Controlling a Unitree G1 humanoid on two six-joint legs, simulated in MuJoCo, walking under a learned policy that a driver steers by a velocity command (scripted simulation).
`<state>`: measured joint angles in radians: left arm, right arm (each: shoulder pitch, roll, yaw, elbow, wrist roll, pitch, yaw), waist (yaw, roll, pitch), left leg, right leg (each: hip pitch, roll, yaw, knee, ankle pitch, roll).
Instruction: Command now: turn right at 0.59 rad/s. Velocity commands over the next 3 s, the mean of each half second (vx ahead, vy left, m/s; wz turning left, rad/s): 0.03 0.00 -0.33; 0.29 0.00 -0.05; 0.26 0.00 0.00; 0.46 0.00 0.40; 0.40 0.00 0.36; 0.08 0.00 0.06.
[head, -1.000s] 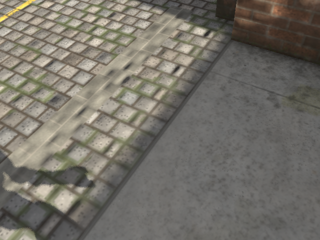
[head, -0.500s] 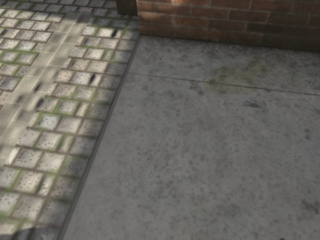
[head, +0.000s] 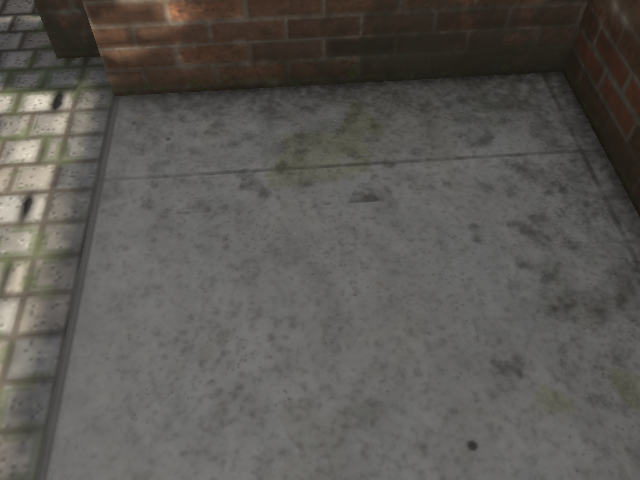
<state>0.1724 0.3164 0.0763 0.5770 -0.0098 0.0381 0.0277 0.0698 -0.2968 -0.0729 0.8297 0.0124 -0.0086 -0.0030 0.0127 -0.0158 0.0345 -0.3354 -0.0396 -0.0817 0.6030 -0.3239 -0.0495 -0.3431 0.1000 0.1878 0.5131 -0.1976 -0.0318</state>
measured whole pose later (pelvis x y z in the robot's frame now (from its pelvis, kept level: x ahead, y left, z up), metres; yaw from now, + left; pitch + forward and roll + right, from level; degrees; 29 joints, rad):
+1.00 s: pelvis +0.14 +0.02 +0.01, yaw -8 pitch +1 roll -1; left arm 0.25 0.31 0.06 0.67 0.00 -0.03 0.02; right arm 0.28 -0.26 -0.02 0.86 -0.01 -0.07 0.02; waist -0.03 -0.05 0.02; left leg -0.17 -0.03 0.04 0.36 -0.20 0.07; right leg -0.54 -0.05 0.03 1.01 -0.30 0.03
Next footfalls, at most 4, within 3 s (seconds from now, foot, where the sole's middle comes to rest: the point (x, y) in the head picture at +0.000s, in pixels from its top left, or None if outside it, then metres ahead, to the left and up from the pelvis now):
0.04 left None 0.05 0.13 -0.77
0.40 right None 0.01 -0.14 -0.77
0.80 left None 0.18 0.10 -0.77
1.26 right None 0.30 -0.13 -0.77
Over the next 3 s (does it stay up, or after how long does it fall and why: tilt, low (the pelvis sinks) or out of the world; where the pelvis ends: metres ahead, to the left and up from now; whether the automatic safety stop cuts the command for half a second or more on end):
stays up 0.90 0.10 0.00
